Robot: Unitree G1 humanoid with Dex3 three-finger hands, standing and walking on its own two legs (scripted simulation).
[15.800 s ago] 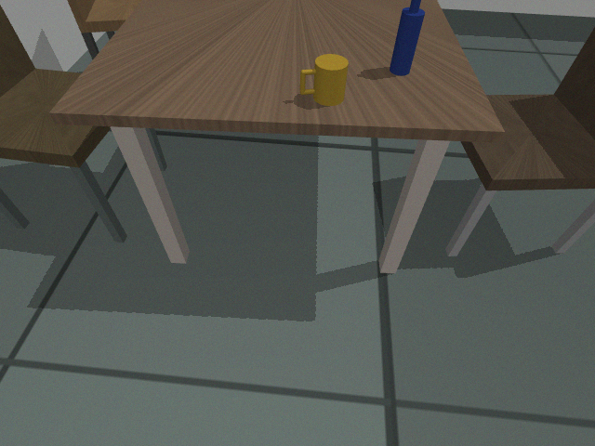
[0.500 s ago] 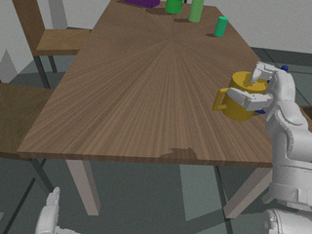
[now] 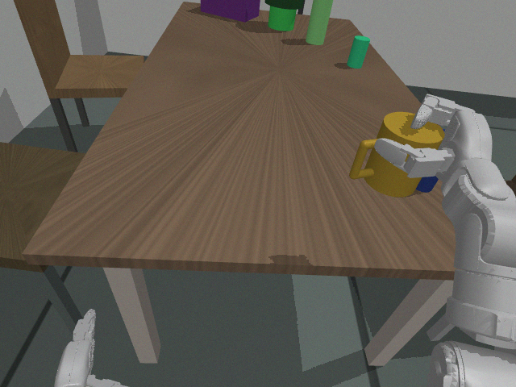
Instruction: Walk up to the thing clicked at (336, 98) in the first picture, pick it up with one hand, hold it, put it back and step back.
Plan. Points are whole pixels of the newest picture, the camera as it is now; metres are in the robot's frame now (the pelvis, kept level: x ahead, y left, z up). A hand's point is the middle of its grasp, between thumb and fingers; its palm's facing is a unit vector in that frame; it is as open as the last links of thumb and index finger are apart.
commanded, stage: hold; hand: right
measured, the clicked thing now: (390, 156) +0.35 -0.16 +0.24
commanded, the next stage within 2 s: none
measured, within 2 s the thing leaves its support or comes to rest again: neither
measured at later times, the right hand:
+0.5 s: hand (417, 137) +0.34 -0.18 +0.28, palm faces +0.17 +0.98 -0.01, open 6.7 cm
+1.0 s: hand (415, 137) +0.33 -0.17 +0.28, palm faces +0.16 +0.99 -0.01, open 6.7 cm
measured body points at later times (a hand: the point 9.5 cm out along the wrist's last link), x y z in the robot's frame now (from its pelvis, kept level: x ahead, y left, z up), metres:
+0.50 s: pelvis +0.00 +0.00 +0.00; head -0.06 +0.03 +0.45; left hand +0.17 +0.26 -0.07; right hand +0.32 -0.23 +0.28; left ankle -0.02 +0.12 -0.74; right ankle +0.05 -0.13 -0.74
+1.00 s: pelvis +0.00 +0.00 +0.00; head -0.05 +0.03 +0.44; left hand +0.18 +0.26 -0.07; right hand +0.32 -0.23 +0.28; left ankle -0.02 +0.12 -0.74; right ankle +0.05 -0.13 -0.74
